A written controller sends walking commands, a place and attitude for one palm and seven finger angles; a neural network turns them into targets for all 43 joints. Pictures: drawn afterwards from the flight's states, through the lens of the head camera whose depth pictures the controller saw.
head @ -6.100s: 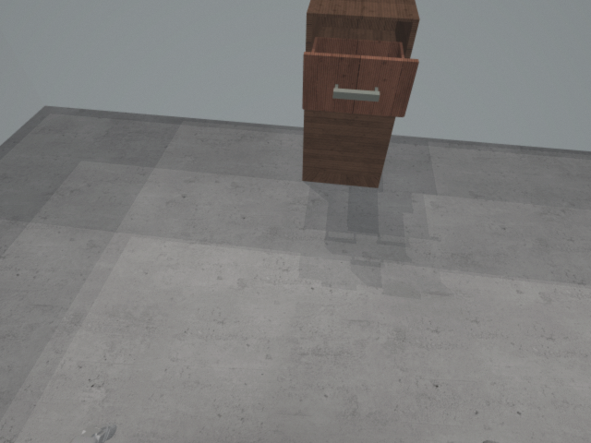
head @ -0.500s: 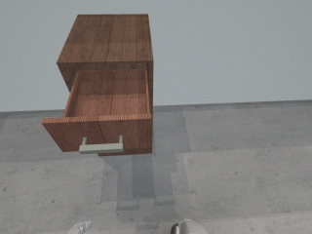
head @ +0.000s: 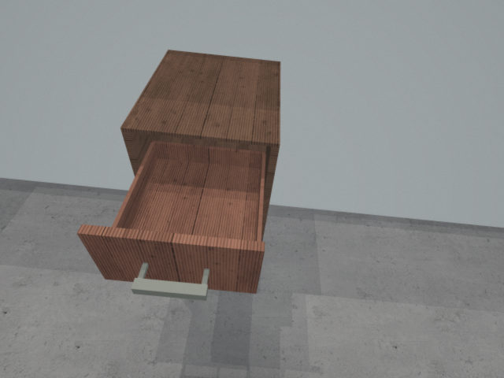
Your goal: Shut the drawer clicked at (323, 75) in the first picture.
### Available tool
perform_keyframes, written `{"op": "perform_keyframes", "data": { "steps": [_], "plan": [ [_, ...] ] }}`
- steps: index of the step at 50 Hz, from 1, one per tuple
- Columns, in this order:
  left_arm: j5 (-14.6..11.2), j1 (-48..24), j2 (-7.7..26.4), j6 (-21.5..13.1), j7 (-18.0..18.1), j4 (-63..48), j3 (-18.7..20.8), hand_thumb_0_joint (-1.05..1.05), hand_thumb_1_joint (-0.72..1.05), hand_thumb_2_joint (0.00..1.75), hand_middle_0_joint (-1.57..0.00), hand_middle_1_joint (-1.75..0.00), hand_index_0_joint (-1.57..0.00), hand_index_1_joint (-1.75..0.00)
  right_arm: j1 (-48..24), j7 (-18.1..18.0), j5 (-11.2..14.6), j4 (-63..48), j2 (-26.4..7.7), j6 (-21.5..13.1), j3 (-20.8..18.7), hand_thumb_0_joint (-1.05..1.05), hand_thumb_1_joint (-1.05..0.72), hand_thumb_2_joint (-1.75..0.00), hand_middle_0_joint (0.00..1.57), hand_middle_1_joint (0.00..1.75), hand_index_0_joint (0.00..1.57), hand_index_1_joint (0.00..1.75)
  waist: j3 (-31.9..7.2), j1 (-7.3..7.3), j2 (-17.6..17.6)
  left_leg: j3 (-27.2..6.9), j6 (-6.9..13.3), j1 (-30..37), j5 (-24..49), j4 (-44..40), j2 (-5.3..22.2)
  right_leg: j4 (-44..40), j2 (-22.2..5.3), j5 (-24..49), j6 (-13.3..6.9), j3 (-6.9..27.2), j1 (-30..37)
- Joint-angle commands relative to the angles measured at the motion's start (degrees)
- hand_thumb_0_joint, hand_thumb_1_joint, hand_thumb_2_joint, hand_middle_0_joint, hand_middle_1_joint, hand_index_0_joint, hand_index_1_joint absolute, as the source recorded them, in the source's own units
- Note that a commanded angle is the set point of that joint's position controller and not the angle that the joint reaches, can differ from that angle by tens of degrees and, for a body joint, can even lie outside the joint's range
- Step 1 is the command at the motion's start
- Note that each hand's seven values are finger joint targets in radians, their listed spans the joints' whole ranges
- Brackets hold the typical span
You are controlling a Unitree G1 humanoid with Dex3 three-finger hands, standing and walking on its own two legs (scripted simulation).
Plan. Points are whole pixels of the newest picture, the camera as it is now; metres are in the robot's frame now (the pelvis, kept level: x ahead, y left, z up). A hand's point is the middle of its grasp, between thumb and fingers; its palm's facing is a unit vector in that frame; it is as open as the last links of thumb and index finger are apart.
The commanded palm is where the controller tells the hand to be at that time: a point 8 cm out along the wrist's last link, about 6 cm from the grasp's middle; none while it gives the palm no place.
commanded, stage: come to a stop and stand still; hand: left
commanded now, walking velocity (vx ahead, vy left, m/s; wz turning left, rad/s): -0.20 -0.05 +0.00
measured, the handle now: (173, 279) +0.30 +0.18 -0.09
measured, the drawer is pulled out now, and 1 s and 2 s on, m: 0.29 0.29 0.27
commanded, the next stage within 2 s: look again from close up in 0.88 s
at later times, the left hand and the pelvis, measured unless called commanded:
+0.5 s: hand out of the picture +0.02 +0.15 -0.17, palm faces +0.00 -0.98 -0.21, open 7.4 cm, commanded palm none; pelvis +0.00 -0.02 +0.00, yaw -1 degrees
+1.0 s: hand out of the picture -0.02 +0.10 -0.17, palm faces +0.04 -0.99 -0.15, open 7.4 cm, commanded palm none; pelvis +0.02 -0.04 +0.00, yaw -1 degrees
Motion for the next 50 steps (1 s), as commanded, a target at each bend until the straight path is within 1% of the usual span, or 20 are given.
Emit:
{"op": "perform_keyframes", "data": {
  "steps": [1, 3, 5, 8, 11, 14, 18, 20, 21, 23, 25, 28, 30, 33, 38, 41, 44, 48, 49, 50],
  "plan": [
    [0.03, 4.29, 4.94, -0.30, 0.33, -1.92, 0.81, 0.00, 0.90, 0.90, -0.20, -0.30, -0.20, -0.30, 2.81, -0.77, 0.28, -1.55, -8.12, 0.20, -1.92, 0.00, -0.90, -0.90, 0.20, 0.30, 0.20, 0.30, 0.43, -1.72, 7.39, -8.96, 1.34, 3.96, 17.18, -8.20, 9.75, -1.89, -4.67, 3.41, 0.39, 5.91, -1.94],
    [0.18, 4.42, 4.95, -0.12, 0.36, -2.60, 1.11, 0.00, 0.90, 0.90, -0.20, -0.30, -0.20, -0.30, 2.63, -0.76, 0.25, -1.97, -8.79, 0.59, -2.50, 0.00, -0.90, -0.90, 0.20, 0.30, 0.20, 0.30, -1.16, -2.13, 6.90, -8.88, 1.72, 4.96, 16.49, -7.39, 10.01, -1.04, -4.48, 3.42, 0.27, 5.91, -2.60],
    [0.31, 4.55, 4.78, -0.06, 0.31, -3.06, 1.30, 0.00, 0.90, 0.90, -0.20, -0.30, -0.20, -0.30, 2.45, -0.73, 0.26, -2.37, -8.94, 0.79, -2.88, 0.00, -0.90, -0.90, 0.20, 0.30, 0.20, 0.30, -2.00, -2.27, 4.80, -8.98, 2.19, 4.89, 15.58, -7.04, 10.25, -0.07, -4.03, 3.43, 0.17, 5.90, -2.72],
    [0.65, 5.07, 4.16, 0.17, 0.29, -3.70, 1.45, 0.00, 0.90, 0.90, -0.20, -0.30, -0.20, -0.30, 2.11, -0.73, 0.06, -2.40, -9.03, 1.05, -3.28, 0.00, -0.90, -0.90, 0.20, 0.30, 0.20, 0.30, -2.78, -2.34, 4.82, -8.65, 2.34, 3.98, 11.24, -6.29, 9.98, 0.71, -3.99, 3.59, -0.19, 6.60, -3.71],
    [0.63, 4.99, 4.18, -0.35, 0.40, -3.60, 1.37, 0.00, 0.90, 0.90, -0.20, -0.30, -0.20, -0.30, 1.77, -0.25, 0.04, -2.14, -7.29, 0.85, -2.85, 0.00, -0.90, -0.90, 0.20, 0.30, 0.20, 0.30, -3.35, -2.28, 2.54, -7.27, 1.11, 2.11, 3.62, -5.72, 7.60, -1.92, -5.12, 4.56, -0.80, 8.52, -2.31],
    [0.37, 3.25, 4.94, -0.98, 0.46, -3.20, 1.05, 0.00, 0.90, 0.90, -0.20, -0.30, -0.20, -0.30, 3.12, 0.14, 0.05, -0.87, -5.50, 0.90, -2.06, 0.00, -0.90, -0.90, 0.20, 0.30, 0.20, 0.30, -2.62, -3.14, -0.58, -5.27, -0.42, 3.04, 0.60, -4.68, 5.31, -4.89, -7.18, 3.48, -1.75, 10.69, -3.56],
    [0.06, 2.18, 5.04, -1.36, 0.48, -2.09, 0.48, 0.00, 0.90, 0.90, -0.20, -0.30, -0.20, -0.30, 4.83, 0.41, -0.09, 1.21, -4.85, 0.76, -1.08, 0.00, -0.90, -0.90, 0.20, 0.30, 0.20, 0.30, 0.58, -3.13, 1.27, -5.64, -0.90, 2.86, -0.85, -7.49, 5.19, -7.71, -6.66, -2.86, -1.58, 10.58, -4.48],
    [-0.07, 2.30, 5.23, -1.41, 0.45, -1.58, 0.30, 0.00, 0.90, 0.90, -0.20, -0.30, -0.20, -0.30, 5.81, 0.44, -0.16, 2.19, -4.80, 0.72, -0.72, 0.00, -0.90, -0.90, 0.20, 0.30, 0.20, 0.30, 1.57, -2.82, 1.13, -5.77, -0.98, 2.53, -1.95, -8.68, 5.22, -9.10, -6.34, -5.12, -1.46, 10.49, -3.82],
    [-0.10, 2.24, 5.13, -1.37, 0.47, -1.33, 0.27, 0.00, 0.90, 0.90, -0.20, -0.30, -0.20, -0.30, 6.25, 0.46, -0.23, 2.67, -4.75, 0.71, -0.54, 0.00, -0.90, -0.90, 0.20, 0.30, 0.20, 0.30, 3.01, -2.68, 1.37, -5.56, -1.12, 1.76, -2.24, -8.87, 4.96, -9.47, -6.46, -6.03, -1.37, 10.34, -4.22],
    [-0.26, 2.28, 5.13, -1.38, 0.50, -1.14, 0.18, 0.00, 0.90, 0.90, -0.20, -0.30, -0.20, -0.30, 7.61, 0.45, -0.29, 3.41, -4.50, 0.68, -0.24, 0.00, -0.90, -0.90, 0.20, 0.30, 0.20, 0.30, 3.75, -2.63, 2.35, -5.45, -1.24, 1.45, -2.38, -9.30, 4.74, -10.06, -6.43, -6.93, -1.45, 10.43, -4.00],
    [-0.27, 2.40, 5.12, -1.36, 0.53, -0.94, 0.18, 0.00, 0.90, 0.90, -0.20, -0.30, -0.20, -0.30, 9.03, 0.42, -0.28, 4.05, -4.11, 0.75, -0.13, 0.00, -0.90, -0.90, 0.20, 0.30, 0.20, 0.30, 4.43, -2.56, 1.68, -5.37, -1.30, 1.20, -3.03, -9.63, 4.76, -10.74, -6.26, -7.78, -1.45, 10.07, -3.71],
    [-0.40, 2.66, 4.49, -1.42, 0.64, -0.70, 0.28, 0.00, 0.90, 0.90, -0.20, -0.30, -0.20, -0.30, 11.12, 0.31, -0.44, 4.79, -3.41, 0.73, -0.05, 0.00, -0.90, -0.90, 0.20, 0.30, 0.20, 0.30, 4.41, -2.59, 2.62, -5.03, -1.46, 0.80, -2.73, -9.19, 4.36, -10.90, -6.31, -8.09, -1.64, 10.14, -3.36],
    [-0.42, 2.89, 4.24, -1.39, 0.60, -0.68, 0.30, 0.00, 0.90, 0.90, -0.20, -0.30, -0.20, -0.30, 11.97, 0.22, -0.34, 5.15, -3.06, 0.74, 0.00, 0.00, -0.90, -0.90, 0.20, 0.30, 0.20, 0.30, 5.21, -2.48, 2.06, -5.01, -1.38, 0.72, -2.56, -9.21, 4.54, -11.31, -6.21, -7.87, -1.76, 9.85, -3.45],
    [-0.52, 3.38, 3.58, -1.67, 0.68, -0.42, 0.33, 0.00, 0.90, 0.90, -0.20, -0.30, -0.20, -0.30, 14.00, 0.10, -0.40, 5.71, -2.53, 0.56, -0.04, 0.00, -0.90, -0.90, 0.20, 0.30, 0.20, 0.30, 3.48, -2.75, 1.80, -4.82, -1.46, 1.21, -0.98, -8.44, 4.44, -10.95, -6.39, -6.43, -1.91, 9.85, -2.20],
    [-0.58, 4.59, 2.35, -1.94, 0.81, 0.12, 0.18, 0.00, 0.90, 0.90, -0.20, -0.30, -0.20, -0.30, 15.68, -0.16, -0.27, 6.32, -1.57, 0.38, -0.03, 0.00, -0.90, -0.90, 0.20, 0.30, 0.20, 0.30, 3.02, -2.88, 2.27, -4.84, -1.47, 1.86, 0.31, -8.13, 4.67, -10.33, -6.09, -3.55, -2.11, 9.20, -1.66],
    [-0.53, 5.34, 1.56, -1.94, 0.90, 0.56, 0.07, 0.00, 0.90, 0.90, -0.20, -0.30, -0.20, -0.30, 15.72, -0.33, -0.17, 6.46, -1.14, 0.40, 0.05, 0.00, -0.90, -0.90, 0.20, 0.30, 0.20, 0.30, 4.43, -2.88, 2.80, -4.88, -1.43, 1.91, 0.34, -8.24, 4.77, -10.26, -5.82, -2.85, -2.08, 9.02, -2.51],
    [-0.50, 6.41, 0.88, -2.19, 0.98, 1.12, 0.03, 0.00, 0.90, 0.90, -0.20, -0.30, -0.20, -0.30, 16.14, -0.46, -0.15, 6.48, -0.82, 0.27, 0.05, 0.00, -0.90, -0.90, 0.20, 0.30, 0.20, 0.30, 3.58, -2.99, 2.49, -4.71, -1.34, 2.76, 1.32, -7.89, 4.88, -9.98, -5.77, -1.20, -2.12, 8.93, -2.07],
    [-0.42, 7.43, 0.30, -2.29, 1.06, 1.58, -0.13, 0.00, 0.90, 0.90, -0.20, -0.30, -0.20, -0.30, 15.87, -0.58, -0.12, 6.36, -0.60, 0.28, 0.01, 0.00, -0.90, -0.90, 0.20, 0.30, 0.20, 0.30, 4.13, -3.09, 2.56, -4.80, -1.27, 3.30, 1.65, -7.66, 4.90, -9.91, -5.56, -0.38, -2.03, 8.86, -2.62],
    [0.68, 9.60, 2.74, -3.43, 2.93, 1.47, -0.57, 0.00, 0.90, 0.90, -0.20, -0.30, -0.20, -0.30, 7.26, 0.38, -0.14, 1.96, -3.70, -0.79, -0.04, 0.00, -0.90, -0.90, 0.20, 0.30, 0.20, 0.30, 9.34, -0.32, 0.90, -1.25, -3.53, -7.77, -4.56, 6.98, 3.93, -7.96, -9.47, 27.88, 3.12, 13.38, -2.63],
    [0.28, 8.56, 5.95, -3.37, 2.91, 0.48, -0.11, 0.00, 0.90, 0.90, -0.20, -0.30, -0.20, -0.30, 8.91, 0.04, 0.16, -0.42, -1.73, -0.05, 0.07, 0.00, -0.90, -0.90, 0.20, 0.30, 0.20, 0.30, 5.87, -3.87, -0.15, -2.82, -2.84, -5.10, -5.01, 5.81, 2.41, -5.53, -12.71, 40.67, 1.55, 12.99, 1.04]
  ]
}}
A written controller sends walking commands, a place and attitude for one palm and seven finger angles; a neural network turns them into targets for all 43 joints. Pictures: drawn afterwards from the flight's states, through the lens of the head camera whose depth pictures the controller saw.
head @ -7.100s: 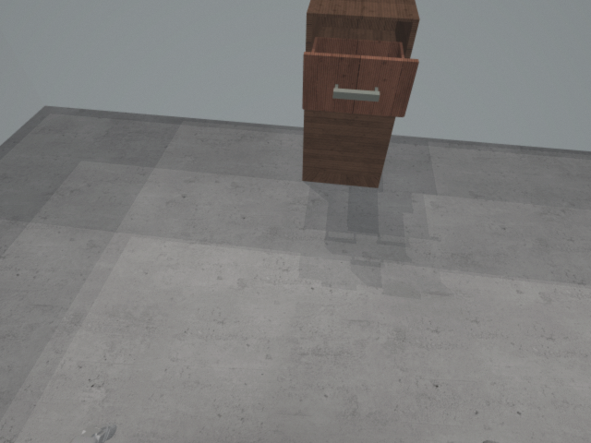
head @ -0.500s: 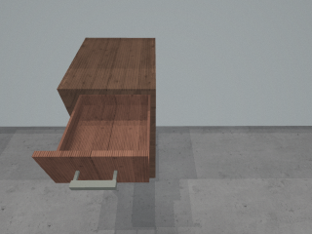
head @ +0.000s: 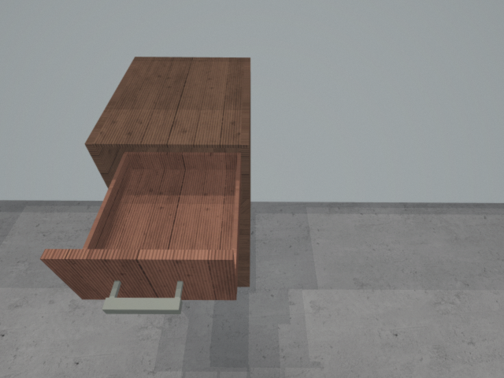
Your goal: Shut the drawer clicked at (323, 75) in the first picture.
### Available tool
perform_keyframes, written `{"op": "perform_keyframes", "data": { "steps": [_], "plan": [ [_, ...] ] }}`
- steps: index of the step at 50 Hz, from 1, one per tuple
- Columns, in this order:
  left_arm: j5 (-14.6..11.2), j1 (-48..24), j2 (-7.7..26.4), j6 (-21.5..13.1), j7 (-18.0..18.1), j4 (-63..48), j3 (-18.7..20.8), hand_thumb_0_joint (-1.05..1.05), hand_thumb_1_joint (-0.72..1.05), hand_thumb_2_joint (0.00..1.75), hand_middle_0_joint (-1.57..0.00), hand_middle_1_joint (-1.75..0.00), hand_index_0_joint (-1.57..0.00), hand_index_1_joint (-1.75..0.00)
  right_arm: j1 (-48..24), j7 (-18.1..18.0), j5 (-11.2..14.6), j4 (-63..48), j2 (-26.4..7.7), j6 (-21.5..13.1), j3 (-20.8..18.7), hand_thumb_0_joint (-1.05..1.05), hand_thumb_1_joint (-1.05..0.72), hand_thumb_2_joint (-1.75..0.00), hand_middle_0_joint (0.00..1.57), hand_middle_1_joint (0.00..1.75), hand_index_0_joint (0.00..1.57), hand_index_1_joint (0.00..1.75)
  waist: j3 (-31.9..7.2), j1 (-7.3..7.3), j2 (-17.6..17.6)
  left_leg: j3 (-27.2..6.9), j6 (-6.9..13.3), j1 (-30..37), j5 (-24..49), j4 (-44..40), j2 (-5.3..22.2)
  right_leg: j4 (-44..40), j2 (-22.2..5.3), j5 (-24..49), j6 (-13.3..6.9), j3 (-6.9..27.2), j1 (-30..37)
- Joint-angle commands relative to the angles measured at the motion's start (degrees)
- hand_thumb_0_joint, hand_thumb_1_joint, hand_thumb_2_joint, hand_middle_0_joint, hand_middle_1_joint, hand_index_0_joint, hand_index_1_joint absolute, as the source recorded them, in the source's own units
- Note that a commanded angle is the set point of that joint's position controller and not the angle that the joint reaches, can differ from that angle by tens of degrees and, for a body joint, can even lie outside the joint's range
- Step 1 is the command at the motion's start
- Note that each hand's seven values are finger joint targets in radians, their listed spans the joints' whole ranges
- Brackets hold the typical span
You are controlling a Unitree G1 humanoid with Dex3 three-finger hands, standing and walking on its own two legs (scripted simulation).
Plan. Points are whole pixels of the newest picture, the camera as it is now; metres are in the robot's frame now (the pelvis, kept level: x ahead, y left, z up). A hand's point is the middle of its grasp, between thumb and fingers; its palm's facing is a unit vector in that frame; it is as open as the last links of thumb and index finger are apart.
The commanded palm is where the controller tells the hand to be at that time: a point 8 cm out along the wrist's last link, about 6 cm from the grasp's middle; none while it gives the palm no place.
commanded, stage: look again from close up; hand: left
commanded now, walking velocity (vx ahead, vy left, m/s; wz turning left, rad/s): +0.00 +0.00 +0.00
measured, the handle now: (145, 295) +0.28 +0.22 -0.09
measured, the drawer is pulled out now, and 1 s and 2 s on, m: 0.29 0.27 0.27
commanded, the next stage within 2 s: raise the hand and make a fist in 0.44 s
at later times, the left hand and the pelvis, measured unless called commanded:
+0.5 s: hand out of the picture +0.02 +0.22 -0.19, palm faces +0.02 -0.98 -0.18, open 7.4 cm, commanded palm none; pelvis +0.00 +0.05 -0.01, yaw +0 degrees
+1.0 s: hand out of the picture +0.12 +0.19 -0.06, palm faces +0.10 -0.99 +0.00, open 5.9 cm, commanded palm +0.09 +0.25 -0.05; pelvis -0.03 +0.04 -0.11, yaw +2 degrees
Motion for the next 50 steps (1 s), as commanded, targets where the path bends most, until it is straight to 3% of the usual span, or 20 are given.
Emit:
{"op": "perform_keyframes", "data": {
  "steps": [1, 2, 3, 4, 6, 23, 26, 27, 28, 29, 30, 31, 32, 34, 36, 38, 40, 43, 45, 50],
  "plan": [
    [-0.16, 6.77, 9.25, -1.44, 1.85, -3.18, 1.03, 0.00, 0.90, 0.90, -0.20, -0.30, -0.20, -0.30, 3.45, -0.21, 0.24, -6.92, -3.55, -1.57, -0.74, 0.00, -0.90, -0.90, 0.20, 0.30, 0.20, 0.30, -5.38, -1.77, -4.10, -2.56, 1.86, -3.41, -5.23, 8.24, -0.26, 0.51, -14.70, 33.36, 2.72, 12.08, 4.64],
    [-0.26, 5.27, 7.92, -1.45, 1.59, -3.79, 0.82, 0.00, 0.90, 0.90, -0.20, -0.30, -0.20, -0.30, 3.94, -0.30, 0.09, -6.75, -4.29, -1.87, -0.89, 0.00, -0.90, -0.90, 0.20, 0.30, 0.20, 0.30, -9.45, -2.02, -3.77, -3.66, 2.17, -1.20, -2.42, 7.41, -0.24, 2.00, -13.25, 27.67, 0.29, 10.66, 5.57],
    [-0.22, 4.42, 7.48, -1.46, 1.30, -4.38, 0.80, 0.00, 0.90, 0.90, -0.20, -0.30, -0.20, -0.30, 3.34, -0.34, 0.10, -6.40, -4.93, -1.52, -1.17, 0.00, -0.90, -0.90, 0.20, 0.30, 0.20, 0.30, -7.37, -1.84, -5.39, -4.51, 2.29, -1.15, -2.32, 6.92, 0.18, 0.61, -12.14, 16.87, -0.22, 10.79, 2.42],
    [-0.11, 3.57, 6.79, -1.31, 1.05, -4.68, 0.76, 0.00, 0.90, 0.90, -0.20, -0.30, -0.20, -0.30, 2.56, -0.29, -0.01, -6.02, -5.83, -1.05, -1.09, 0.00, -0.90, -0.90, 0.20, 0.30, 0.20, 0.30, -1.77, -1.84, -7.47, -5.13, 2.43, -2.56, -3.26, 6.71, 0.42, -2.11, -11.43, 5.53, -0.38, 11.23, -2.74],
    [0.30, 2.16, 6.83, -0.44, 0.75, -5.65, 0.70, 0.00, 0.90, 0.90, -0.20, -0.30, -0.20, -0.30, 1.77, 0.20, -0.27, -5.98, -5.98, -0.64, -1.00, 0.00, -0.90, -0.90, 0.20, 0.30, 0.20, 0.30, 6.85, -1.70, -0.98, -5.79, 2.41, -4.27, -4.02, 4.88, 0.58, -3.56, -9.84, -8.58, -0.28, 10.69, -10.73],
    [-0.01, 2.13, 9.35, 0.28, -0.11, -8.51, 0.53, 0.00, 0.90, 0.90, -0.20, -0.30, -0.20, -0.30, -0.92, 0.33, -0.07, -6.99, -10.30, -1.73, -0.55, 0.00, -0.90, -0.90, 0.20, 0.30, 0.20, 0.30, 0.68, 0.40, 0.68, -9.81, 4.27, -3.78, 5.36, -0.62, 2.27, 1.00, -8.08, 2.90, 1.46, 6.80, -0.52],
    [0.00, 1.69, 9.50, 0.47, -0.14, -8.55, 0.42, 0.00, 0.90, 0.90, -0.20, -0.30, -0.20, -0.30, -1.07, 0.35, -0.04, -6.44, -10.73, -1.75, -0.53, 0.00, -0.90, -0.90, 0.20, 0.30, 0.20, 0.30, 2.05, 0.46, 1.02, -10.31, 4.44, -3.68, 5.28, -2.02, 2.60, 0.81, -7.87, 2.21, 1.76, 6.25, -0.91],
    [0.37, 3.25, 10.66, 0.13, 1.88, -6.15, 0.09, 0.00, 0.90, 0.90, -0.20, -0.30, -0.20, -0.30, -6.04, 0.32, 0.51, -9.99, -12.03, -1.75, -0.46, 0.00, -0.90, -0.90, 0.20, 0.30, 0.20, 0.30, 6.69, 1.46, 5.43, -6.33, 2.59, -5.85, 8.36, 6.26, 2.56, -0.52, -9.77, 9.46, 1.55, 9.34, -5.53],
    [-11.18, -40.15, 23.42, -11.99, 2.36, -100.61, 8.86, 0.00, 0.90, 0.90, -0.22, -0.32, -0.22, -0.32, -6.03, -1.07, 3.36, -31.31, -20.67, -10.75, -2.48, 0.00, -0.90, -0.90, 0.20, 0.30, 0.20, 0.30, -23.96, -6.17, 17.54, -8.07, 1.44, 12.51, 11.81, 0.77, -3.05, 5.23, -3.24, 11.36, 0.70, 3.17, -1.96],
    [-6.50, -9.43, 18.59, -8.95, 4.64, -85.14, 6.55, 0.00, 0.90, 0.90, -0.24, -0.34, -0.24, -0.34, -9.13, -3.11, 2.70, -27.45, -15.33, -16.52, -0.12, 0.00, -0.90, -0.90, 0.20, 0.30, 0.20, 0.30, -23.97, 0.97, 18.62, -10.00, 0.15, 15.32, 15.41, -1.25, 0.50, 11.87, -2.29, -0.19, 0.39, 2.61, -4.92],
    [-8.49, 8.33, 5.37, -1.42, 6.10, -73.96, -1.04, 0.00, 0.90, 0.90, -0.26, -0.37, -0.26, -0.37, -9.51, -2.54, 3.11, -26.75, -13.20, -18.50, -1.30, 0.00, -0.90, -0.90, 0.20, 0.30, 0.20, 0.30, -13.78, -1.42, 12.12, -11.48, -1.66, 5.42, 9.55, -4.11, 0.20, 14.66, -1.45, -8.16, 1.67, 0.73, -11.45],
    [-9.34, 7.26, -1.38, -1.00, 4.98, -73.02, -5.88, 0.00, 0.90, 0.90, -0.28, -0.39, -0.28, -0.39, -7.24, -1.96, 3.15, -25.91, -14.16, -18.89, -1.24, 0.00, -0.90, -0.90, 0.20, 0.30, 0.20, 0.30, -4.66, -2.60, 6.52, -11.03, -0.44, -0.45, 3.82, -2.53, -0.90, 14.15, -1.43, -7.53, 1.89, 1.12, -14.65],
    [-9.49, 3.80, 0.47, -3.95, 4.26, -75.02, -4.71, 0.00, 0.90, 0.90, -0.30, -0.41, -0.30, -0.41, -8.49, -1.41, 2.47, -29.29, -15.61, -19.69, -2.38, 0.00, -0.90, -0.90, 0.20, 0.30, 0.20, 0.30, 0.75, -3.56, 2.70, -12.09, 0.60, -5.99, -2.31, 1.05, -1.53, 12.24, -1.34, -7.67, 2.09, 0.56, -17.46],
    [-10.02, 16.49, 0.57, -10.85, 1.23, -65.72, -1.48, 0.00, 0.90, 0.90, -0.34, -0.45, -0.34, -0.45, -9.94, -0.05, 1.12, -32.18, -16.57, -19.50, -3.98, 0.00, -0.90, -0.90, 0.20, 0.30, 0.20, 0.30, 0.22, -1.59, -10.31, -11.42, 1.19, -14.95, -9.20, 8.05, -2.31, 12.75, -0.36, -10.36, 2.17, -0.59, -21.54],
    [-10.44, 23.38, -1.98, -19.40, -3.54, -64.46, -2.25, 0.00, 0.90, 0.90, -0.38, -0.50, -0.38, -0.50, -11.37, 1.65, 0.85, -36.02, -16.16, -19.10, -4.74, 0.00, -0.90, -0.90, 0.20, 0.30, 0.20, 0.30, -5.67, 0.99, -14.49, -9.17, 0.66, -19.76, -5.72, 15.41, -2.85, 19.72, 0.14, -11.71, 1.54, -1.14, -25.08],
    [-11.11, 19.89, -1.48, -28.00, -6.43, -75.64, -3.12, 0.00, 0.90, 0.90, -0.42, -0.54, -0.42, -0.54, -13.25, 2.47, 0.25, -40.43, -15.96, -19.57, -5.31, 0.00, -0.90, -0.90, 0.20, 0.30, 0.20, 0.30, -12.96, 1.93, -7.56, -8.21, 1.10, -22.79, -6.39, 21.66, -2.91, 26.74, -0.26, -13.24, 1.45, 0.62, -29.48],
    [-9.81, 18.56, 3.22, -34.72, -7.08, -80.73, -0.13, 0.00, 0.90, 0.90, -0.46, -0.58, -0.46, -0.58, -13.25, 3.36, -0.17, -41.24, -15.26, -19.33, -5.41, 0.00, -0.90, -0.90, 0.20, 0.30, 0.20, 0.30, -13.44, 2.53, 3.60, -8.88, 0.29, -26.49, -8.63, 25.63, -2.90, 32.82, -0.18, -15.08, 0.69, 1.55, -36.49],
    [-7.50, 15.53, 5.37, -43.00, -7.71, -84.37, 0.56, 0.00, 0.90, 0.90, -0.52, -0.65, -0.52, -0.65, -14.67, 3.92, -0.72, -43.26, -14.67, -18.24, -5.64, 0.00, -0.90, -0.90, 0.20, 0.30, 0.20, 0.30, -15.86, 1.54, 4.87, -10.23, 1.10, -31.96, -12.54, 32.17, -2.55, 39.41, -0.13, -17.42, 0.13, 2.72, -45.21],
    [-7.40, 20.15, 6.33, -40.96, -7.89, -84.56, 1.99, 0.00, 0.90, 0.90, -0.56, -0.69, -0.56, -0.69, -14.53, 3.73, 0.16, -45.48, -14.88, -16.59, -5.80, 0.00, -0.90, -0.90, 0.20, 0.30, 0.20, 0.30, -16.90, 2.47, 5.60, -11.05, 1.44, -33.64, -16.31, 31.71, -2.49, 39.51, -0.28, -17.85, 0.00, 3.72, -44.57],
    [-10.79, 19.11, 7.87, -28.93, -10.33, -92.10, 1.96, 0.00, 0.90, 0.90, -0.66, -0.80, -0.66, -0.80, -12.83, 0.76, 2.45, -50.43, -14.47, -12.34, -4.63, 0.00, -0.90, -0.90, 0.20, 0.30, 0.20, 0.30, -19.61, 0.25, -0.04, -9.57, 3.39, -37.15, -19.63, 33.13, -3.80, 33.60, -0.24, -20.25, 1.33, 6.12, -37.41]
  ]
}}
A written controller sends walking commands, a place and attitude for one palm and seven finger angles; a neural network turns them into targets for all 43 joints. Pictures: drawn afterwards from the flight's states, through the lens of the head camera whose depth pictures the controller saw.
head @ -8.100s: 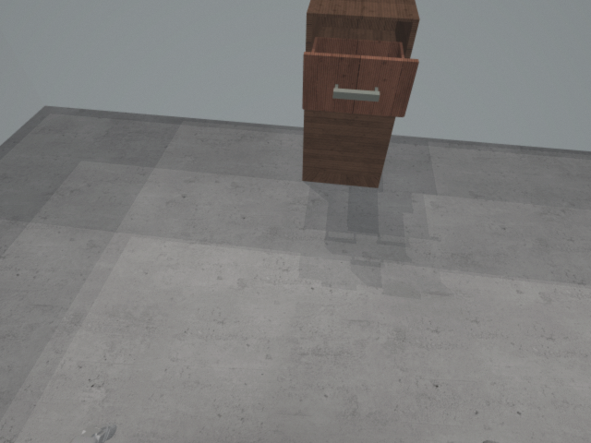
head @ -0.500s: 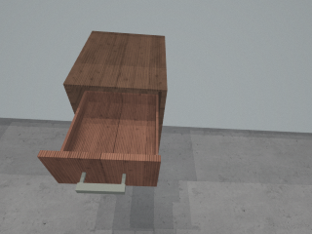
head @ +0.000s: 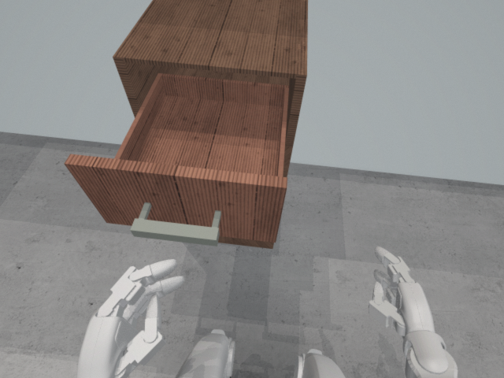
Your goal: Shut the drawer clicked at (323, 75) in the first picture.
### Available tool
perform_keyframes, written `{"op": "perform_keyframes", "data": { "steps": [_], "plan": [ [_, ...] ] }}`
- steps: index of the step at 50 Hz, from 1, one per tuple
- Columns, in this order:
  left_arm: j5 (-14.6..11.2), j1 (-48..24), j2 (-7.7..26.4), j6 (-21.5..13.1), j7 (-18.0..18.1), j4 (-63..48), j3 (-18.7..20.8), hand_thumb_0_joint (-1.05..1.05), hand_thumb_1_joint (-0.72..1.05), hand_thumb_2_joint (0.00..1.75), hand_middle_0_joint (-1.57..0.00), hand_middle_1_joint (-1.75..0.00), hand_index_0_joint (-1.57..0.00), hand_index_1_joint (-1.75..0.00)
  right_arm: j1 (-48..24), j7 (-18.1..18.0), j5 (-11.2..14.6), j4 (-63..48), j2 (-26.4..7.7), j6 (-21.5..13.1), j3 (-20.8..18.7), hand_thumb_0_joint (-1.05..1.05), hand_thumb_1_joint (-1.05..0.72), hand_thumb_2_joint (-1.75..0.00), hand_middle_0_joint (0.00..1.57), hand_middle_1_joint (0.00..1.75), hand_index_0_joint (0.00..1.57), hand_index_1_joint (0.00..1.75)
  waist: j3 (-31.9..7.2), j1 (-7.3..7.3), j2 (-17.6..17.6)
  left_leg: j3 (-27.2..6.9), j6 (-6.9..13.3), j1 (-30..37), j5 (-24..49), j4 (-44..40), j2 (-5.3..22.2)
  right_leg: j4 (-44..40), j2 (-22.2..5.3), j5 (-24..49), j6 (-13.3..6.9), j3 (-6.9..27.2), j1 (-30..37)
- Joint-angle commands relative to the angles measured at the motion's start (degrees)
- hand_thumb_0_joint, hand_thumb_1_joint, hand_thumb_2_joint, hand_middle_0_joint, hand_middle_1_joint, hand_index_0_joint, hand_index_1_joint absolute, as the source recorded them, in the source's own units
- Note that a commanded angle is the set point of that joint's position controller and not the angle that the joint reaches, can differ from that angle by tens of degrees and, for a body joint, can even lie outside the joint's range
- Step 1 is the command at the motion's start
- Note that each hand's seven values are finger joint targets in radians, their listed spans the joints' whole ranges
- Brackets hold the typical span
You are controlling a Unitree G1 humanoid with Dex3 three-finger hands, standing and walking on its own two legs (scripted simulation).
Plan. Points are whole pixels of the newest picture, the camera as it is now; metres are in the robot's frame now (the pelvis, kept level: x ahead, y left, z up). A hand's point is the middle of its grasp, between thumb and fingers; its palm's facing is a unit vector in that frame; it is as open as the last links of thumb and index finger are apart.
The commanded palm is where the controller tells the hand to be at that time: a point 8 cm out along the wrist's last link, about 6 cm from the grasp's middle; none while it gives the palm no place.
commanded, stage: raise the hand and make a fist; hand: left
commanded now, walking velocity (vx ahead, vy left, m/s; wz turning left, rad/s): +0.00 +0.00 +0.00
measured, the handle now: (179, 222) +0.34 +0.17 +0.02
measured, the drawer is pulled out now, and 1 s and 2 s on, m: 0.27 0.27 0.27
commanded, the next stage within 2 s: bring the fist close to the handle in 1.44 s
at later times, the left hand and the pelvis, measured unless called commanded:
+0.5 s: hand (155, 326) +0.17 +0.14 +0.08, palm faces +0.04 -1.00 -0.05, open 3.4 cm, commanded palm +0.12 +0.20 +0.09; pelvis +0.02 -0.03 +0.02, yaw +0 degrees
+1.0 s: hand (152, 335) +0.16 +0.13 +0.12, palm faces +0.04 -1.00 +0.00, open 3.2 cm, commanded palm +0.10 +0.18 +0.12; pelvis +0.03 +0.00 +0.03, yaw +0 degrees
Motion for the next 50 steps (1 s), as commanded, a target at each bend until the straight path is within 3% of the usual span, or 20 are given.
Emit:
{"op": "perform_keyframes", "data": {
  "steps": [1, 4, 5, 6, 7, 10, 11, 12, 18, 24, 27, 29, 32, 35, 37, 40, 42, 45, 46, 50],
  "plan": [
    [-3.36, 0.25, 5.20, 3.62, -1.60, -19.34, 3.53, 0.00, 0.90, 0.90, -0.68, -0.82, -0.68, -0.82, 2.68, -3.16, 1.99, -10.94, -5.77, -0.03, -1.24, 0.00, -0.90, -0.90, 0.20, 0.30, 0.20, 0.30, -9.66, -3.88, 1.11, -4.59, -0.36, 8.09, 0.07, -14.34, -0.86, -16.17, 2.71, -2.20, -0.44, 5.35, 7.01],
    [-4.95, 0.03, 6.63, 4.79, -2.71, -21.14, 5.75, 0.00, 0.90, 0.90, -0.74, -0.88, -0.74, -0.88, 4.13, -4.48, 1.78, -9.84, -4.64, 0.03, -0.89, 0.00, -0.90, -0.90, 0.20, 0.30, 0.20, 0.30, -13.38, -4.02, 0.68, -3.60, 0.12, 9.33, 9.33, -11.11, -0.62, -16.00, 2.76, 6.55, -0.15, 6.12, 11.00],
    [-5.15, 2.15, 7.49, 5.32, -2.85, -18.54, 8.14, 0.00, 0.90, 0.90, -0.76, -0.91, -0.76, -0.91, 3.81, -4.79, 1.67, -8.90, -4.32, 0.28, -1.03, 0.00, -0.90, -0.90, 0.20, 0.30, 0.20, 0.30, -13.58, -3.52, -0.31, -3.49, -0.02, 8.67, 10.86, -10.44, -0.59, -16.04, 2.85, 8.35, -0.02, 6.43, 12.21],
    [-5.67, 2.97, 6.19, 5.46, -3.49, -16.84, 7.73, 0.00, 0.90, 0.90, -0.78, -0.93, -0.78, -0.93, 3.81, -4.81, 1.68, -8.46, -4.10, 0.20, -0.91, 0.00, -0.90, -0.90, 0.20, 0.30, 0.20, 0.30, -12.77, -3.83, -1.57, -3.47, -0.10, 8.32, 12.03, -10.00, -0.55, -16.20, 2.63, 10.41, 0.33, 6.73, 13.01],
    [-6.11, 3.73, 6.40, 5.31, -4.19, -16.40, 8.45, 0.00, 0.90, 0.90, -0.80, -0.95, -0.80, -0.95, 3.19, -4.78, 1.71, -7.99, -3.96, -0.05, -1.05, 0.00, -0.90, -0.90, 0.20, 0.30, 0.20, 0.30, -12.76, -3.50, -0.53, -3.44, -0.28, 7.97, 12.93, -9.90, -0.56, -16.05, 2.27, 11.98, 0.48, 6.96, 13.94],
    [-6.72, 7.23, 7.70, 6.26, -5.35, -11.07, 11.31, 0.00, 0.90, 0.90, -0.86, -1.01, -0.86, -1.01, 1.53, -4.94, 1.96, -6.66, -3.74, -0.10, -1.14, 0.00, -0.90, -0.90, 0.20, 0.30, 0.20, 0.30, -9.49, -3.30, -3.58, -3.60, -0.49, 5.91, 12.14, -9.83, -0.63, -17.78, 1.38, 12.29, 1.30, 8.31, 15.19],
    [-7.23, 7.08, 6.86, 5.91, -5.97, -12.55, 10.53, 0.00, 0.90, 0.90, -0.88, -1.04, -0.88, -1.04, 1.93, -4.95, 1.94, -6.83, -3.72, -0.32, -1.08, 0.00, -0.90, -0.90, 0.20, 0.30, 0.20, 0.30, -10.55, -3.37, -3.03, -3.54, -0.49, 5.99, 12.39, -9.78, -0.78, -17.71, 0.84, 13.24, 1.65, 8.96, 16.18],
    [-7.48, 8.17, 8.31, 5.71, -6.21, -13.39, 12.09, 0.00, 0.90, 0.90, -0.90, -1.06, -0.90, -1.06, 2.04, -4.96, 2.05, -6.78, -3.59, -0.35, -1.34, 0.00, -0.90, -0.90, 0.20, 0.30, 0.20, 0.30, -11.63, -2.67, -2.39, -3.38, -0.57, 6.10, 12.81, -10.05, -0.87, -17.73, 0.49, 13.91, 1.65, 9.32, 17.53],
    [-8.66, 11.10, 8.65, 2.65, -5.72, -15.94, 13.04, 0.00, 0.90, 0.90, -1.02, -1.19, -1.02, -1.19, 2.58, -5.20, 2.25, -6.24, -3.24, -1.17, -2.14, 0.00, -0.90, -0.90, 0.20, 0.30, 0.20, 0.30, -10.21, -2.53, -1.42, -2.90, -0.49, 7.46, 13.08, -11.43, -1.12, -19.00, -0.07, 14.06, 1.91, 9.49, 17.74],
    [-8.47, 12.80, 7.36, 1.06, -5.69, -16.35, 10.58, 0.00, 0.90, 0.90, -1.14, -1.32, -1.14, -1.32, 2.86, -5.00, 2.39, -6.90, -4.07, -1.64, -2.54, 0.00, -0.90, -0.90, 0.20, 0.30, 0.20, 0.30, -8.43, -3.22, -0.63, -2.79, -0.21, 9.21, 12.23, -12.73, -1.27, -19.65, 0.41, 11.07, 1.55, 8.27, 15.50],
    [-7.80, 13.98, 7.53, 1.67, -5.37, -17.09, 9.90, 0.00, 0.90, 0.90, -1.20, -1.38, -1.20, -1.38, 2.91, -4.90, 2.47, -7.75, -4.31, -1.07, -2.56, 0.00, -0.90, -0.90, 0.20, 0.30, 0.20, 0.30, -8.07, -3.28, -0.90, -2.66, -0.07, 10.03, 12.14, -13.36, -1.20, -20.00, 0.63, 10.37, 1.42, 7.86, 15.44],
    [-7.47, 12.99, 7.05, 1.86, -4.91, -19.89, 8.39, 0.00, 0.90, 0.90, -1.24, -1.43, -1.24, -1.43, 3.18, -4.76, 2.36, -8.53, -4.47, -1.11, -2.21, 0.00, -0.90, -0.90, 0.20, 0.30, 0.20, 0.30, -8.52, -3.39, 1.64, -2.71, 0.17, 11.98, 12.84, -14.32, -1.11, -19.44, 1.25, 10.20, 0.81, 6.31, 14.63],
    [-6.60, 14.11, 6.04, 3.07, -3.61, -20.13, 6.93, 0.00, 0.90, 0.90, -1.30, -1.49, -1.30, -1.49, 3.08, -4.40, 2.32, -9.39, -4.32, -0.45, -1.94, 0.00, -0.90, -0.90, 0.20, 0.30, 0.20, 0.30, -6.98, -3.43, 0.54, -2.91, 0.09, 12.32, 11.90, -15.42, -0.96, -19.73, 1.76, 8.80, 0.63, 5.15, 14.20],
    [-5.69, 15.70, 6.99, 4.04, -2.56, -21.01, 7.56, 0.00, 0.90, 0.90, -1.36, -1.56, -1.36, -1.56, 2.67, -4.29, 2.24, -9.77, -4.28, 0.23, -1.82, 0.00, -0.90, -0.90, 0.20, 0.30, 0.20, 0.30, -7.49, -2.98, 0.86, -3.13, 0.15, 13.47, 12.66, -16.03, -0.73, -19.35, 2.17, 9.85, 0.42, 4.21, 14.47],
    [-5.56, 16.58, 5.89, 4.67, -2.56, -22.39, 6.07, 0.00, 0.90, 0.90, -1.40, -1.60, -1.40, -1.60, 2.90, -3.88, 2.31, -10.70, -4.02, 0.60, -1.55, 0.00, -0.90, -0.90, 0.20, 0.30, 0.20, 0.30, -7.70, -3.05, 0.65, -3.18, 0.09, 14.01, 12.96, -16.60, -0.75, -19.13, 2.29, 10.51, 0.43, 3.53, 14.73],
    [-4.92, 16.92, 6.38, 5.42, -2.30, -23.59, 5.55, 0.00, 0.90, 0.90, -1.40, -1.60, -1.40, -1.60, 2.43, -3.80, 2.30, -11.15, -4.10, 1.04, -1.21, 0.00, -0.90, -0.90, 0.20, 0.30, 0.20, 0.30, -6.32, -3.12, 1.07, -3.37, 0.19, 14.23, 12.71, -16.89, -0.58, -19.38, 2.43, 10.28, 0.35, 3.30, 14.36],
    [-4.88, 17.75, 4.48, 5.70, -2.38, -25.82, 2.98, 0.00, 0.90, 0.90, -1.40, -1.60, -1.40, -1.60, 2.87, -3.37, 2.27, -12.08, -3.98, 0.86, -0.88, 0.00, -0.90, -0.90, 0.20, 0.30, 0.20, 0.30, -6.83, -3.22, 2.45, -3.48, 0.17, 15.25, 12.84, -17.47, -0.75, -18.96, 2.47, 10.48, 0.29, 2.41, 14.18],
    [-3.98, 18.93, 6.09, 6.32, -1.62, -26.95, 3.61, 0.00, 0.90, 0.90, -1.40, -1.60, -1.40, -1.60, 2.75, -3.30, 2.25, -12.24, -4.02, 1.01, -0.88, 0.00, -0.90, -0.90, 0.20, 0.30, 0.20, 0.30, -6.89, -2.84, 1.57, -3.85, 0.16, 15.75, 14.09, -17.66, -0.49, -18.52, 2.67, 11.64, 0.16, 1.82, 14.27],
    [-3.97, 19.80, 4.43, 6.36, -1.69, -28.22, 1.68, 0.00, 0.90, 0.90, -1.40, -1.60, -1.40, -1.60, 3.11, -3.03, 2.22, -12.91, -3.99, 0.91, -0.62, 0.00, -0.90, -0.90, 0.20, 0.30, 0.20, 0.30, -7.29, -3.03, 2.70, -3.79, 0.16, 16.33, 14.07, -17.90, -0.65, -18.30, 2.63, 11.50, 0.14, 1.53, 14.05],
    [-2.99, 20.24, 4.60, 7.39, -0.52, -29.71, 0.45, 0.00, 0.90, 0.90, -1.40, -1.60, -1.40, -1.60, 2.91, -2.70, 2.27, -13.84, -4.03, 1.23, -0.50, 0.00, -0.90, -0.90, 0.20, 0.30, 0.20, 0.30, -5.26, -3.07, 1.47, -4.48, 0.12, 15.49, 12.31, -18.59, -0.44, -18.19, 2.86, 9.28, 0.10, 0.90, 13.07]
  ]
}}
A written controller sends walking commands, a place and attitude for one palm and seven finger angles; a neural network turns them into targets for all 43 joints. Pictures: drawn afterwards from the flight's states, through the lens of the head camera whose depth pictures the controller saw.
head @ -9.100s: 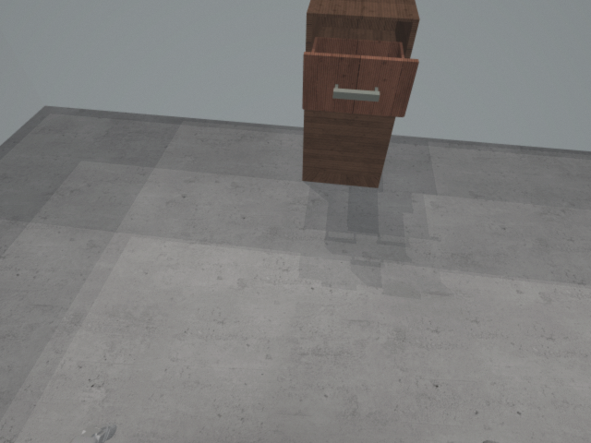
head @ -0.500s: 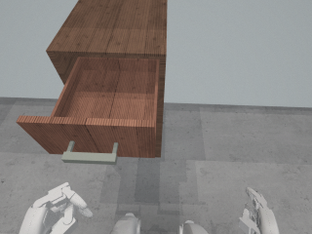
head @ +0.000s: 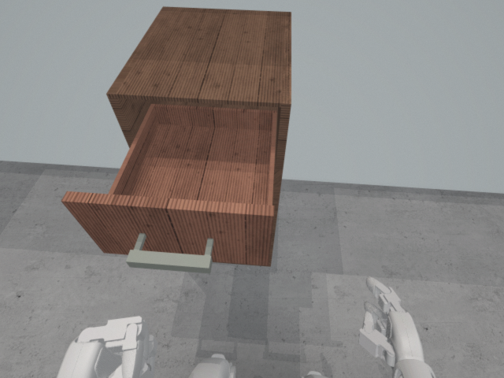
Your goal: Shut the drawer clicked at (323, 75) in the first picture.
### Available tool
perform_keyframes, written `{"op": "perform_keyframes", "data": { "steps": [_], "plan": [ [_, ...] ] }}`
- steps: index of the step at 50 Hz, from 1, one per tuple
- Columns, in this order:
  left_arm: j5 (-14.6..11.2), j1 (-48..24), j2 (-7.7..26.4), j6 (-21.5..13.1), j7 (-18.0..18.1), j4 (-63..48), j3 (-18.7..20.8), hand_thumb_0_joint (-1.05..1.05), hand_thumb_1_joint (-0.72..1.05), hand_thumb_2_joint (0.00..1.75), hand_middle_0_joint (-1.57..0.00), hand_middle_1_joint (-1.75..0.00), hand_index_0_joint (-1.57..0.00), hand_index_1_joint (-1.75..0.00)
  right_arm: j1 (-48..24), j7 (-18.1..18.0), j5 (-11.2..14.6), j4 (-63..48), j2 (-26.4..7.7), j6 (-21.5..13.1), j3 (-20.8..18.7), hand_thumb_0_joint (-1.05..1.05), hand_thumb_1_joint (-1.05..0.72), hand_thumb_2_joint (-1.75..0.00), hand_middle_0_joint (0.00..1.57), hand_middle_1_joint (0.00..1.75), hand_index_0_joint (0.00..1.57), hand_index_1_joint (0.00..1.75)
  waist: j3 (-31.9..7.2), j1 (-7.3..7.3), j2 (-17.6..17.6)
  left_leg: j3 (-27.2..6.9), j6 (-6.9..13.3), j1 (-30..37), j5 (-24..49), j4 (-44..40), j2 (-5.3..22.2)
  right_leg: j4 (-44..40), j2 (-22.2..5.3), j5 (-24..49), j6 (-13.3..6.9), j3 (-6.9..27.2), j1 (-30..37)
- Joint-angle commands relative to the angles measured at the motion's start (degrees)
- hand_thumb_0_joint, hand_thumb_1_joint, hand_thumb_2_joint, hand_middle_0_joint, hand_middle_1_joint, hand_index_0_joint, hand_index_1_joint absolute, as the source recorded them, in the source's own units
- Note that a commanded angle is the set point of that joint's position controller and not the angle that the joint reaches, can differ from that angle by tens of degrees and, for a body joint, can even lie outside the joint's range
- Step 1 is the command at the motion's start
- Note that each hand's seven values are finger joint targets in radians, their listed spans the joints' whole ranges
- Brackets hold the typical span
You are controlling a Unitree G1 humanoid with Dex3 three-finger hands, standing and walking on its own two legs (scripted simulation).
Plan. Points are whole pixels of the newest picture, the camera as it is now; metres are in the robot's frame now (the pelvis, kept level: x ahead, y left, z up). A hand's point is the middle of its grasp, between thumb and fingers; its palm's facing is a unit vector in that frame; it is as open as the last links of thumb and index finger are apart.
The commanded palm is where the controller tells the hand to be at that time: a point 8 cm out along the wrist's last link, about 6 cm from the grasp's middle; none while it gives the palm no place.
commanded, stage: raise the hand and make a fist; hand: left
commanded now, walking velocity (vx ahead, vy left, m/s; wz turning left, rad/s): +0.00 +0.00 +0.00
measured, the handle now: (172, 251) +0.32 +0.17 -0.01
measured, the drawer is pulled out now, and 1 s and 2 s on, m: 0.27 0.27 0.27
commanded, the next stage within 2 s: bring the fist close to the handle in 0.44 s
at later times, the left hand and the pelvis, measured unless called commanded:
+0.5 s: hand (159, 358) +0.14 +0.12 +0.09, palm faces +0.02 -1.00 +0.00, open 3.3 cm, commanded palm +0.09 +0.18 +0.09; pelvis +0.00 +0.00 +0.00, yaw -1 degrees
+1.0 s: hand (179, 343) +0.17 +0.12 +0.05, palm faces +0.01 -1.00 -0.02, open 3.3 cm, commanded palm +0.13 +0.17 +0.05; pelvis +0.00 -0.01 -0.02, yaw +0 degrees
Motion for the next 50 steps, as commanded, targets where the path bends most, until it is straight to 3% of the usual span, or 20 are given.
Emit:
{"op": "perform_keyframes", "data": {
  "steps": [1, 4, 5, 6, 10, 12, 15, 16, 18, 21, 25, 27, 30, 31, 35, 39, 46, 50],
  "plan": [
    [0.37, 6.38, 1.95, -3.01, 1.27, -14.34, -0.05, 0.00, 0.90, 0.90, -1.40, -1.60, -1.40, -1.60, -3.67, -0.52, 0.25, -10.73, -6.91, -3.25, -3.33, 0.00, -0.90, -0.90, 0.20, 0.30, 0.20, 0.30, -5.60, -1.22, -1.67, -2.94, 0.57, 7.70, 11.71, -11.03, -0.73, -8.71, 1.77, 8.84, 0.16, 1.73, 3.56],
    [1.06, 7.42, 1.20, -2.47, 2.07, -15.43, -1.78, 0.00, 0.90, 0.90, -1.40, -1.60, -1.40, -1.60, -3.54, -0.21, 0.15, -11.77, -6.81, -2.85, -3.23, 0.00, -0.90, -0.90, 0.20, 0.30, 0.20, 0.30, -5.65, -1.15, -1.49, -2.95, 0.48, 7.14, 11.19, -11.06, -0.86, -8.23, 1.66, 8.32, 0.25, 1.55, 3.39],
    [1.72, 7.81, 2.55, -2.07, 2.75, -14.17, -0.34, 0.00, 0.90, 0.90, -1.40, -1.60, -1.40, -1.60, -3.91, -0.33, 0.19, -11.47, -6.78, -2.45, -3.37, 0.00, -0.90, -0.90, 0.20, 0.30, 0.20, 0.30, -4.61, -0.81, -2.42, -3.12, 0.38, 6.50, 10.81, -11.23, -0.70, -8.33, 1.81, 7.76, 0.09, 1.61, 3.32],
    [1.85, 7.89, 1.55, -2.09, 2.85, -14.45, -1.45, 0.00, 0.90, 0.90, -1.40, -1.60, -1.40, -1.60, -3.53, -0.30, 0.06, -11.86, -6.90, -2.20, -3.23, 0.00, -0.90, -0.90, 0.20, 0.30, 0.20, 0.30, -4.83, -1.14, -2.30, -2.88, 0.39, 6.36, 10.29, -11.02, -0.95, -8.21, 1.73, 7.53, 0.13, 1.74, 3.25],
    [2.12, 6.93, 2.93, -2.26, 3.82, -15.00, -0.35, 0.00, 0.90, 0.90, -1.40, -1.60, -1.40, -1.60, -3.61, -0.47, 0.09, -12.37, -6.84, -1.44, -3.15, 0.00, -0.90, -0.90, 0.20, 0.30, 0.20, 0.30, -4.38, -0.75, -2.34, -2.79, 0.31, 4.91, 7.65, -11.00, -0.99, -8.65, 1.77, 4.65, 0.01, 2.38, 3.08],
    [2.09, 6.87, 1.21, -2.68, 3.90, -15.65, -2.13, 0.00, 0.90, 0.90, -1.40, -1.60, -1.40, -1.60, -3.09, -0.47, 0.17, -12.85, -6.87, -1.43, -3.05, 0.00, -0.90, -0.90, 0.20, 0.30, 0.20, 0.30, -4.39, -1.23, -1.67, -2.72, 0.35, 5.74, 7.59, -11.06, -1.00, -8.37, 1.86, 4.72, 0.05, 1.96, 2.25],
    [2.09, 6.11, 3.34, -2.64, 4.43, -15.45, -0.22, 0.00, 0.90, 0.90, -1.40, -1.60, -1.40, -1.60, -2.80, -0.69, 0.20, -12.40, -7.04, -1.21, -3.07, 0.00, -0.90, -0.90, 0.20, 0.30, 0.20, 0.30, -4.83, -1.03, -1.66, -2.70, 0.36, 5.31, 8.06, -10.66, -0.92, -8.69, 1.87, 5.08, -0.02, 2.51, 2.91],
    [1.99, 6.41, 1.52, -2.79, 4.21, -15.97, -2.13, 0.00, 0.90, 0.90, -1.40, -1.60, -1.40, -1.60, -2.67, -0.62, 0.13, -12.78, -6.98, -1.38, -2.90, 0.00, -0.90, -0.90, 0.20, 0.30, 0.20, 0.30, -5.45, -1.41, -1.26, -2.55, 0.46, 5.92, 8.59, -10.53, -1.07, -8.55, 1.81, 5.92, 0.07, 2.54, 3.00],
    [1.97, 6.81, 1.61, -2.50, 4.11, -15.98, -2.23, 0.00, 0.90, 0.90, -1.40, -1.60, -1.40, -1.60, -2.43, -0.47, 0.24, -12.88, -7.10, -1.33, -2.90, 0.00, -0.90, -0.90, 0.20, 0.30, 0.20, 0.30, -5.84, -1.23, -0.79, -2.62, 0.39, 6.13, 9.39, -10.66, -0.96, -8.22, 1.82, 6.71, 0.04, 2.26, 3.24],
    [2.52, 6.93, 1.16, -1.84, 4.53, -15.35, -2.92, 0.00, 0.90, 0.90, -1.40, -1.60, -1.40, -1.60, -2.33, -0.46, 0.22, -12.79, -7.01, -1.14, -2.92, 0.00, -0.90, -0.90, 0.20, 0.30, 0.20, 0.30, -5.22, -1.57, -1.87, -2.73, 0.43, 6.32, 9.65, -10.81, -0.92, -8.34, 1.87, 7.23, 0.14, 2.13, 3.30],
    [2.89, 7.57, 2.72, -1.28, 5.16, -15.45, -1.40, 0.00, 0.90, 0.90, -1.40, -1.60, -1.40, -1.60, -2.70, -0.56, 0.11, -12.66, -6.66, -0.68, -3.05, 0.00, -0.90, -0.90, 0.20, 0.30, 0.20, 0.30, -5.75, -0.86, -2.03, -2.51, 0.39, 5.98, 11.18, -10.68, -0.96, -8.36, 1.73, 9.09, 0.12, 2.54, 4.68],
    [2.81, 8.51, 1.33, -1.38, 5.08, -15.27, -2.22, 0.00, 0.90, 0.90, -1.40, -1.60, -1.40, -1.60, -2.48, -0.44, 0.13, -12.96, -6.54, -0.41, -3.04, 0.00, -0.90, -0.90, 0.20, 0.30, 0.20, 0.30, -5.77, -1.02, -2.26, -2.23, 0.33, 6.31, 11.50, -10.67, -1.08, -8.22, 1.78, 9.59, 0.23, 2.20, 4.67],
    [2.98, 5.28, 1.89, -2.49, 5.15, -12.05, -1.53, 0.00, 0.90, 0.90, -1.40, -1.60, -1.40, -1.60, -2.91, -0.65, -0.17, -11.91, -6.79, -0.39, -3.07, 0.00, -0.90, -0.90, 0.20, 0.30, 0.20, 0.30, -3.15, -1.79, -4.08, -2.47, 0.40, 3.99, 9.86, -9.42, -1.22, -8.25, 1.87, 8.35, 0.24, 2.71, 2.64],
    [2.90, 4.64, 0.77, -3.29, 4.89, -11.58, -2.32, 0.00, 0.90, 0.90, -1.40, -1.60, -1.40, -1.60, -2.63, -0.64, -0.39, -11.73, -6.96, -0.59, -3.07, 0.00, -0.90, -0.90, 0.20, 0.30, 0.20, 0.30, -4.31, -2.09, -3.37, -2.22, 0.37, 4.27, 9.95, -8.73, -1.35, -7.64, 1.81, 8.56, 0.27, 2.80, 2.15],
    [2.79, 2.78, 2.41, -5.46, 4.20, -9.57, -0.53, 0.00, 0.90, 0.90, -1.40, -1.60, -1.40, -1.60, -2.64, -0.60, -0.54, -10.82, -7.01, -0.79, -3.30, 0.00, -0.90, -0.90, 0.20, 0.30, 0.20, 0.30, -6.41, -1.92, -3.75, -2.09, 0.39, 2.76, 11.08, -6.76, -1.45, -6.47, 1.63, 10.12, 0.19, 3.67, 2.07],
    [2.01, 1.15, 1.98, -7.03, 3.49, -8.78, -0.20, 0.00, 0.90, 0.90, -1.40, -1.60, -1.40, -1.60, -2.78, -0.61, -0.57, -10.26, -6.95, -1.01, -3.38, 0.00, -0.90, -0.90, 0.20, 0.30, 0.20, 0.30, -9.10, -1.86, -2.09, -1.79, 0.35, 2.40, 11.82, -5.34, -1.55, -5.49, 1.43, 11.26, 0.18, 4.33, 1.78],
    [2.10, -4.02, 1.12, -6.85, 3.71, -5.02, -0.70, 0.00, 0.90, 0.90, -1.40, -1.60, -1.40, -1.60, -2.87, -0.89, -0.86, -9.27, -7.32, -0.68, -3.22, 0.00, -0.90, -0.90, 0.20, 0.30, 0.20, 0.30, -9.55, -2.87, -3.29, -2.10, 0.44, 0.41, 11.40, -3.38, -1.32, -4.58, 1.45, 11.17, 0.36, 4.94, 0.14],
    [2.71, -5.06, 2.54, -6.66, 4.19, -2.39, 1.17, 0.00, 0.90, 0.90, -1.40, -1.60, -1.40, -1.60, -3.23, -0.95, -0.92, -8.68, -7.31, -0.12, -3.44, 0.00, -0.90, -0.90, 0.20, 0.30, 0.20, 0.30, -10.18, -2.30, -3.23, -1.90, 0.26, -0.78, 11.94, -2.71, -1.22, -3.90, 1.41, 11.85, 0.25, 5.31, 0.24]
  ]
}}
